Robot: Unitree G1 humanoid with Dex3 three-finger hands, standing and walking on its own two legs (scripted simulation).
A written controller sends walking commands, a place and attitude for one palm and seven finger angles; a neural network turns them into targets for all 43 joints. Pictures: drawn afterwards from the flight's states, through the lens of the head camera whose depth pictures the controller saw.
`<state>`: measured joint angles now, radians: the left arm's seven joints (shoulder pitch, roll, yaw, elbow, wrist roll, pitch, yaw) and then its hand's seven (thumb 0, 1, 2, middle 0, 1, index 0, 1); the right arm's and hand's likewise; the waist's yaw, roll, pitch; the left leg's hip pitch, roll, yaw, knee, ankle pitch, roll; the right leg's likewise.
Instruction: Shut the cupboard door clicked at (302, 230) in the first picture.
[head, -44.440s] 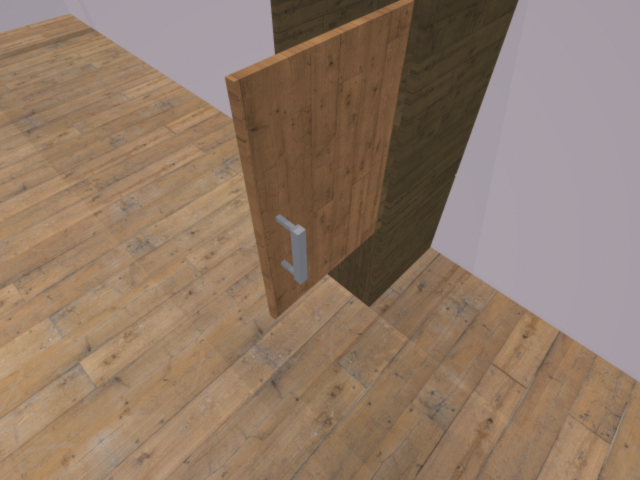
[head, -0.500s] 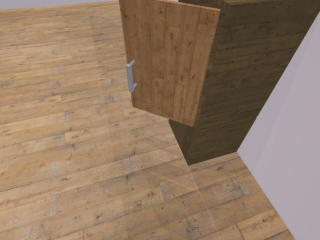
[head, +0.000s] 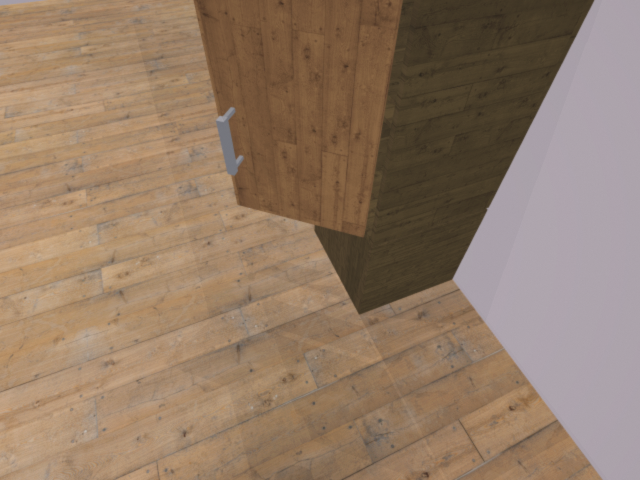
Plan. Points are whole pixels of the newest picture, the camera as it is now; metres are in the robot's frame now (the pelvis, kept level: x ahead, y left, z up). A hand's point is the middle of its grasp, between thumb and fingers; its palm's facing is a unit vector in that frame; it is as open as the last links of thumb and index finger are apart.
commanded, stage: turn to face it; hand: left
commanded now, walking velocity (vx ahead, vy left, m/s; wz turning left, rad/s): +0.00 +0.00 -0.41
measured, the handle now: (231, 142) +0.81 +0.26 -0.09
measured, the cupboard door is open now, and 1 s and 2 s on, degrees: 49 49 49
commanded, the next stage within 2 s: take the last steps up to it in 0.42 s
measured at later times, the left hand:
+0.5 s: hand out of the picture +0.07 +0.21 -0.18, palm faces -0.12 -0.96 -0.24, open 7.4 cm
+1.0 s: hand out of the picture +0.09 +0.21 -0.19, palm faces -0.11 -0.98 -0.16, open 7.4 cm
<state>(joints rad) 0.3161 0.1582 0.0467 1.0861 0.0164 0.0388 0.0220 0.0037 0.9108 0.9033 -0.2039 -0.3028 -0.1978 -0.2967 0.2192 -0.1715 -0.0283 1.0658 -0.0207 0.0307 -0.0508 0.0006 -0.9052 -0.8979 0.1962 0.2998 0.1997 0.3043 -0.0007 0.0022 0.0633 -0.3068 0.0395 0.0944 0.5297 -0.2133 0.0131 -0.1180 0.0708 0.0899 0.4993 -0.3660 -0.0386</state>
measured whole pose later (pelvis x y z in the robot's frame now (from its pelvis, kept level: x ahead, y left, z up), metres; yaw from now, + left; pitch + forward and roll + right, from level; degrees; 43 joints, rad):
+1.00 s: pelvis +0.08 +0.03 -0.01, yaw -10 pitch +0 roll +0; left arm 0.33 0.17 0.07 1.07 0.02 0.01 0.00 0.01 0.91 0.90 -0.21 -0.30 -0.20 -0.30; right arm 0.35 -0.18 -0.04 1.04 -0.04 -0.03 0.00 0.00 -0.91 -0.90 0.19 0.30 0.20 0.30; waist -0.01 -0.04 0.06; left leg -0.32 0.01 0.11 0.61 -0.28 0.04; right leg -0.20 -0.07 -0.03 0.75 -0.48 -0.02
